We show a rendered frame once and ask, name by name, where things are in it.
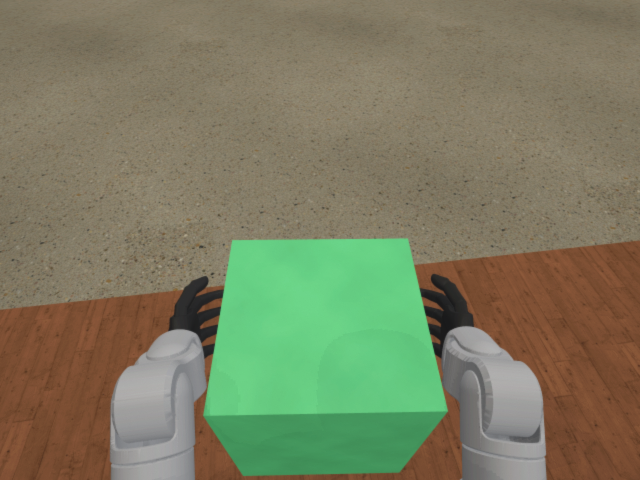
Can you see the left robot forearm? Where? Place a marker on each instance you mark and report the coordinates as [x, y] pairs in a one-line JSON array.
[[152, 425]]

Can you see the carton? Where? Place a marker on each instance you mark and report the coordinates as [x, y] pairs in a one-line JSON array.
[[323, 360]]

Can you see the right robot hand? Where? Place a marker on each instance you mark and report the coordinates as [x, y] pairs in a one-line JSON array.
[[455, 312]]

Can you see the left robot hand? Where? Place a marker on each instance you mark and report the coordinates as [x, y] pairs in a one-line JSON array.
[[185, 314]]

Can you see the right robot forearm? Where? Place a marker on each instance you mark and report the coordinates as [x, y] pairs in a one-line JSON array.
[[501, 408]]

